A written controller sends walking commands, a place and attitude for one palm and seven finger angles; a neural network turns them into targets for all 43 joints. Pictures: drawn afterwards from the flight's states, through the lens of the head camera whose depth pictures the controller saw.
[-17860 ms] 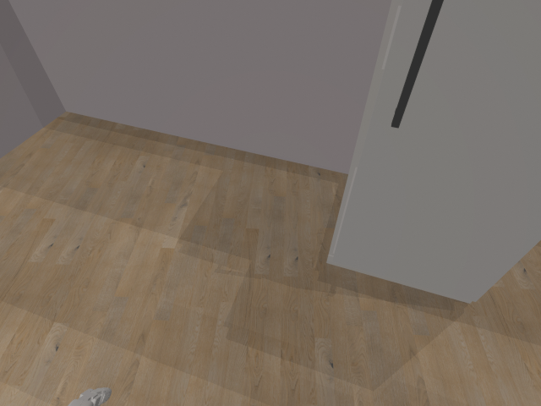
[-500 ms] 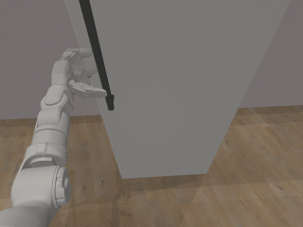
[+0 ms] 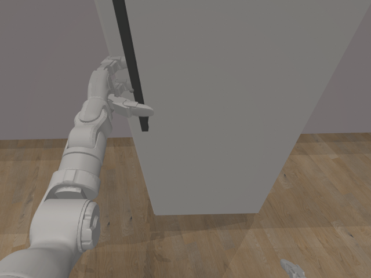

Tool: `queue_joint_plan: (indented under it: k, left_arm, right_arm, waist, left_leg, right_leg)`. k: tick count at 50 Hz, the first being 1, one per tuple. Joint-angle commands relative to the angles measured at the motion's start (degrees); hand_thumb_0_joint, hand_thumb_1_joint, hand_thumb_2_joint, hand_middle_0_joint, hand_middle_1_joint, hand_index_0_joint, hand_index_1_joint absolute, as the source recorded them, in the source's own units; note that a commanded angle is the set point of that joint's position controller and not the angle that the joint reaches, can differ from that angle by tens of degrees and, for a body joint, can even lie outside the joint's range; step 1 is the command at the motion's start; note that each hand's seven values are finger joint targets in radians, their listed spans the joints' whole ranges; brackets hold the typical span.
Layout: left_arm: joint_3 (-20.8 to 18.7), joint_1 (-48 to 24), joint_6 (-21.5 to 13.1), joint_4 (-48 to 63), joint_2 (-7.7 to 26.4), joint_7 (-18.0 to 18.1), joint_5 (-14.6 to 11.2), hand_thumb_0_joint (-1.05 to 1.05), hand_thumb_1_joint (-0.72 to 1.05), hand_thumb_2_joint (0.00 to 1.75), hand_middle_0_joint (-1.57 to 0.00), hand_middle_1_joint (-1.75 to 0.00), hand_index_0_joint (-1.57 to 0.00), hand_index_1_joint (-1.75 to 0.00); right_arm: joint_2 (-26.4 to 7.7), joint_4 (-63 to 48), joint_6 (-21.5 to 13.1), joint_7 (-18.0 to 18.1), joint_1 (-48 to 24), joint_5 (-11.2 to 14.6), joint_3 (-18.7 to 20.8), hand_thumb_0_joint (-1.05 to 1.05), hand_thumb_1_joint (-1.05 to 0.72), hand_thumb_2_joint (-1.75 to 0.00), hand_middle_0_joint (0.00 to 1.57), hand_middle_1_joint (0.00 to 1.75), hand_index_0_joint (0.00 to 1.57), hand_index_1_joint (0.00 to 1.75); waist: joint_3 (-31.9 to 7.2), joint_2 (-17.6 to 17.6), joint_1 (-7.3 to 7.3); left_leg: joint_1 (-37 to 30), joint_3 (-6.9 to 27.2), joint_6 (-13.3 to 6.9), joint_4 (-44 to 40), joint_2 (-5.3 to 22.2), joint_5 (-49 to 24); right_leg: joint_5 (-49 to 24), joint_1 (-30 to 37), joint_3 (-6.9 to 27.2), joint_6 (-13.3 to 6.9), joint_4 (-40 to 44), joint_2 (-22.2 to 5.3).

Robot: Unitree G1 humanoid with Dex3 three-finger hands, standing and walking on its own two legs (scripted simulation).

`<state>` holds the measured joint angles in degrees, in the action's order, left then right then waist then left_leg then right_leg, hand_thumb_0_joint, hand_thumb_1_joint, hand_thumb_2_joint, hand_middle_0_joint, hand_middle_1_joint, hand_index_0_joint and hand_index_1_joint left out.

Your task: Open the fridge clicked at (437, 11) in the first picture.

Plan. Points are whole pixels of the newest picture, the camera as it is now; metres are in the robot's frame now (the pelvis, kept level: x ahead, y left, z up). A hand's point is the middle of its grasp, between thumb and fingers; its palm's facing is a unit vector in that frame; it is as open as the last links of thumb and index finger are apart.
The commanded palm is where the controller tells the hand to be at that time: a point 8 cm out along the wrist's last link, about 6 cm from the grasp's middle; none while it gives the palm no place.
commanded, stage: slide the fingers in behind the handle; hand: left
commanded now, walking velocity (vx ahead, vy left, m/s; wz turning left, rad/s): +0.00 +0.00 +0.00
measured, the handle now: (130, 47) +0.51 +0.13 +0.26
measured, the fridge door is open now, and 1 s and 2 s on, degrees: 0 0 0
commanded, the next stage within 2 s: grip the handle and tug to test in 0.94 s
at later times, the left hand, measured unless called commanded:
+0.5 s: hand (142, 89) +0.46 +0.11 +0.19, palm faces +0.04 -1.00 +0.01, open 14.0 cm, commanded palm +0.43 +0.16 +0.19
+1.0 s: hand (138, 88) +0.45 +0.12 +0.20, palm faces +0.04 -1.00 +0.01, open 14.0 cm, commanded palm +0.42 +0.17 +0.19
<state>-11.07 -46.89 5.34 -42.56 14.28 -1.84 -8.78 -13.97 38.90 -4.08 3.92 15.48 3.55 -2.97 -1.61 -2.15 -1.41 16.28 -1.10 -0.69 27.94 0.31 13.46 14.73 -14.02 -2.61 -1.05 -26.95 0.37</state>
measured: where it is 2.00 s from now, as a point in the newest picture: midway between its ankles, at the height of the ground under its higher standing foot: outside the picture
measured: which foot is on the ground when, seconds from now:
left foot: down 0.00-1.00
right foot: down 0.00-1.00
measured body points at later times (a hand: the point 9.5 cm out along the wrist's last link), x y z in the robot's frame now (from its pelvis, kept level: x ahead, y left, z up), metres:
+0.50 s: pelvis +0.01 -0.01 +0.00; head +0.02 -0.02 +0.45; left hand +0.45 +0.17 +0.19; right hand +0.11 -0.26 -0.12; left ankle +0.01 +0.11 -0.74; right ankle -0.01 -0.11 -0.74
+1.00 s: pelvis +0.01 +0.00 +0.00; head +0.01 -0.02 +0.45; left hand +0.44 +0.17 +0.20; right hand +0.12 -0.25 -0.11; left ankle +0.01 +0.11 -0.74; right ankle -0.01 -0.11 -0.74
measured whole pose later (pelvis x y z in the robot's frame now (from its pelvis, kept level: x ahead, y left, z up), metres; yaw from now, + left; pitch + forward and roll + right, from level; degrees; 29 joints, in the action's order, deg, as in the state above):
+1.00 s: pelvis +0.01 +0.00 +0.00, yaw +0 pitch +2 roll +0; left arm -10.5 -45.2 4.9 -39.6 12.5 -0.3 -8.7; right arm -14.0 39.4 -2.7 3.8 16.0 3.2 -2.2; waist -2.0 -2.1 -1.3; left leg 15.1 -1.1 -0.3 27.0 0.7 13.7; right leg 14.8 -12.8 -2.6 -1.4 -25.8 0.8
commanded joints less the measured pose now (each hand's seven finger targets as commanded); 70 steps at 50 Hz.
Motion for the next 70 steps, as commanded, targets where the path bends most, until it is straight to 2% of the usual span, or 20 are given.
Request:
queue_joint_plan:
  k: [1,6,8,11,12,17,21,26,29,37,40,44,48,52,55,57,59,63,67,70]
  left_arm:
    - [-1.63,-32.30,-5.52,13.50,9.09,0.76,-0.45,0.00,-0.50,0.30,-0.30,-1.20,-0.30,-1.20]
    - [-1.58,-31.48,-4.66,10.20,8.77,2.04,0.45,0.00,-0.50,0.30,-0.30,-1.20,-0.30,-1.20]
    - [-4.01,-30.22,-4.85,11.14,11.32,2.77,0.97,0.00,-0.50,0.30,-0.30,-1.20,-0.30,-1.20]
    - [-3.22,-29.00,-5.22,13.78,9.49,2.86,0.95,0.00,-0.50,0.30,-0.30,-1.20,-0.30,-1.20]
    - [-4.69,-27.31,-5.53,12.97,11.20,3.03,1.03,0.00,-0.50,0.30,-0.30,-1.20,-0.30,-1.20]
    - [-3.57,-26.06,-4.93,14.79,10.17,2.34,1.12,0.00,-0.50,0.30,-0.30,-1.20,-0.30,-1.20]
    - [-0.13,-28.18,-3.36,16.17,6.30,1.89,0.64,0.00,-0.50,0.30,-0.30,-1.20,-0.30,-1.20]
    - [-1.35,-30.54,-2.96,15.69,7.89,2.27,-0.02,0.00,-0.50,0.30,-0.30,-1.20,-0.30,-1.20]
    - [-2.01,-29.79,-4.05,17.47,8.62,2.70,0.48,0.00,-0.50,0.30,-0.30,-1.20,-0.30,-1.20]
    - [-2.41,-25.75,-2.71,11.86,9.13,1.79,0.42,0.00,-0.50,0.30,-0.30,-1.20,-0.30,-1.20]
    - [-0.63,-29.68,-2.90,13.81,7.64,1.43,0.34,0.00,-0.50,0.30,-0.30,-1.20,-0.30,-1.20]
    - [-0.66,-31.01,-4.87,17.69,7.47,1.09,-0.55,0.00,-0.50,0.30,-0.30,-1.20,-0.30,-1.20]
    - [0.32,-29.42,-5.16,17.26,6.77,1.18,-0.02,0.00,-0.50,0.30,-0.30,-1.20,-0.30,-1.20]
    - [-1.82,-25.70,-3.04,13.14,8.16,1.60,-0.21,0.00,-0.50,0.30,-0.30,-1.20,-0.30,-1.20]
    - [-0.49,-29.76,-2.39,14.44,6.97,2.13,0.27,0.00,-0.36,0.36,-0.32,-1.22,-0.32,-1.22]
    - [-2.17,-28.10,-3.15,15.36,8.46,2.84,0.36,0.00,-0.27,0.40,-0.32,-1.23,-0.32,-1.23]
    - [-0.10,-29.54,-4.15,18.70,5.85,2.99,0.25,0.00,-0.17,0.44,-0.33,-1.25,-0.33,-1.25]
    - [0.91,-28.36,-4.62,18.30,4.58,3.30,0.44,0.00,0.01,0.52,-0.35,-1.27,-0.35,-1.27]
    - [-0.54,-26.49,-3.14,16.66,6.25,3.77,1.08,0.00,0.20,0.60,-0.38,-1.30,-0.38,-1.30]
    - [2.61,-26.90,-3.03,19.24,2.31,3.64,1.09,0.00,0.34,0.66,-0.39,-1.32,-0.39,-1.32]
  right_arm:
    - [-7.03,-6.10,-2.95,0.54,-1.23,-0.45,3.22,0.00,-0.90,-0.90,0.20,0.30,0.20,0.30]
    - [-7.13,-5.43,-2.56,0.35,-0.58,-0.51,3.25,0.00,-0.90,-0.90,0.20,0.30,0.20,0.30]
    - [-7.31,-5.84,-2.35,0.34,-0.42,-0.81,3.40,0.00,-0.90,-0.90,0.20,0.30,0.20,0.30]
    - [-6.70,-6.39,-2.48,-0.05,-0.66,-0.86,3.46,0.00,-0.90,-0.90,0.20,0.30,0.20,0.30]
    - [-7.03,-6.35,-2.31,-0.05,-0.18,-0.93,3.65,0.00,-0.90,-0.90,0.20,0.30,0.20,0.30]
    - [-7.12,-6.93,-1.90,0.00,-0.53,-0.72,3.88,0.00,-0.90,-0.90,0.20,0.30,0.20,0.30]
    - [-6.67,-6.75,-1.92,0.16,-1.17,-0.41,3.84,0.00,-0.90,-0.90,0.20,0.30,0.20,0.30]
    - [-6.70,-6.15,-1.72,0.68,-1.55,-0.58,3.65,0.00,-0.90,-0.90,0.20,0.30,0.20,0.30]
    - [-6.45,-6.52,-1.77,0.48,-1.88,-0.80,3.59,0.00,-0.90,-0.90,0.20,0.30,0.20,0.30]
    - [-6.92,-6.93,-0.65,0.47,-2.06,-0.50,3.44,0.00,-0.90,-0.90,0.20,0.30,0.20,0.30]
    - [-6.57,-7.21,-0.68,0.61,-2.58,-0.43,3.28,0.00,-0.90,-0.90,0.20,0.30,0.20,0.30]
    - [-6.42,-7.36,-1.20,0.61,-2.56,-0.58,3.39,0.00,-0.90,-0.90,0.20,0.30,0.20,0.30]
    - [-6.42,-6.91,-1.36,0.36,-2.48,-0.44,3.36,0.00,-0.90,-0.90,0.20,0.30,0.20,0.30]
    - [-7.16,-6.51,-0.96,0.42,-1.97,-0.57,3.56,0.00,-0.90,-0.90,0.20,0.30,0.20,0.30]
    - [-6.61,-6.52,-0.89,0.48,-2.30,-0.51,3.39,0.00,-0.90,-0.90,0.20,0.30,0.20,0.30]
    - [-6.75,-6.87,-0.99,0.33,-2.11,-0.71,3.48,0.00,-0.90,-0.90,0.20,0.30,0.20,0.30]
    - [-6.29,-7.19,-1.36,0.17,-2.43,-0.80,3.47,0.00,-0.90,-0.90,0.20,0.30,0.20,0.30]
    - [-6.38,-6.88,-1.60,-0.03,-2.43,-0.82,3.56,0.00,-0.90,-0.90,0.20,0.30,0.20,0.30]
    - [-6.72,-6.69,-1.17,0.04,-2.43,-0.78,3.64,0.00,-0.90,-0.90,0.20,0.30,0.20,0.30]
    - [-6.01,-7.02,-1.41,-0.23,-3.14,-0.68,3.59,0.00,-0.90,-0.90,0.20,0.30,0.20,0.30]
  waist:
    - [-19.36,3.05,-0.92]
    - [-16.97,4.49,-1.02]
    - [-19.43,4.83,0.14]
    - [-21.54,2.44,0.72]
    - [-21.29,3.83,0.94]
    - [-18.91,4.91,0.65]
    - [-17.66,2.93,-0.44]
    - [-17.65,4.67,-0.99]
    - [-20.30,2.19,-0.12]
    - [-16.44,5.65,-0.17]
    - [-16.18,3.06,-0.91]
    - [-20.65,3.36,-0.75]
    - [-19.42,1.29,-0.62]
    - [-17.27,5.04,0.03]
    - [-16.43,3.14,-0.73]
    - [-18.29,2.75,0.43]
    - [-20.56,1.61,0.12]
    - [-19.20,3.03,-0.18]
    - [-18.14,3.98,0.49]
    - [-18.77,0.62,0.19]
  left_leg:
    - [-11.94,2.29,-1.46,-1.59,0.10,-12.84]
    - [-9.52,1.79,-1.64,-2.01,0.02,-11.89]
    - [-9.26,1.47,-1.76,-2.19,-0.12,-13.26]
    - [-10.69,0.51,-1.71,-1.52,-0.30,-16.69]
    - [-10.09,0.64,-1.78,-1.56,-0.19,-17.25]
    - [-9.14,-0.08,-2.07,-1.92,-0.28,-16.11]
    - [-10.58,0.17,-2.09,-1.93,-0.28,-14.31]
    - [-10.12,0.33,-2.33,-1.91,-0.58,-12.64]
    - [-11.14,0.36,-2.21,-1.70,-0.76,-14.63]
    - [-8.54,0.13,-2.31,-1.89,-0.79,-13.65]
    - [-9.38,0.28,-2.36,-1.95,-0.75,-12.31]
    - [-11.64,0.65,-2.35,-1.30,-0.85,-15.53]
    - [-11.82,0.85,-2.04,-1.33,-0.54,-15.80]
    - [-9.60,1.10,-1.99,-2.14,-0.45,-13.68]
    - [-9.90,1.05,-1.93,-2.22,-0.34,-12.84]
    - [-10.37,1.27,-1.80,-2.25,-0.25,-14.26]
    - [-12.21,1.22,-1.70,-1.85,-0.26,-16.68]
    - [-12.04,1.20,-1.68,-2.15,-0.02,-15.97]
    - [-11.28,1.25,-1.62,-2.59,0.03,-14.69]
    - [-13.07,1.14,-1.33,-2.23,0.09,-16.36]
  right_leg:
    - [-15.15,1.13,0.80,-0.38,2.77,0.81]
    - [-14.89,1.09,0.82,-0.12,3.07,0.71]
    - [-16.41,3.65,0.97,-0.17,2.69,0.57]
    - [-20.91,5.24,1.27,-0.35,2.11,0.62]
    - [-21.19,6.01,1.03,-0.34,2.15,0.71]
    - [-21.55,6.50,1.18,-0.09,2.78,0.63]
    - [-19.43,3.74,1.26,-0.04,3.51,0.85]
    - [-18.46,3.87,1.57,0.30,4.11,0.66]
    - [-20.07,5.20,1.66,0.01,3.33,0.51]
    - [-20.45,5.18,1.43,0.32,3.74,0.31]
    - [-18.48,3.58,1.76,0.20,4.13,0.25]
    - [-21.66,5.54,1.69,0.00,3.20,0.54]
    - [-20.56,4.20,1.24,-0.18,3.07,0.66]
    - [-17.76,4.18,0.69,-0.13,3.67,0.72]
    - [-16.74,2.82,0.91,-0.14,3.81,0.64]
    - [-17.02,4.27,0.79,-0.46,3.50,0.72]
    - [-19.49,4.71,0.88,-0.55,2.81,0.84]
    - [-18.72,3.97,0.68,-0.36,3.08,0.97]
    - [-16.89,4.13,0.57,-0.49,3.58,0.94]
    - [-18.06,3.30,0.62,-0.70,3.18,0.97]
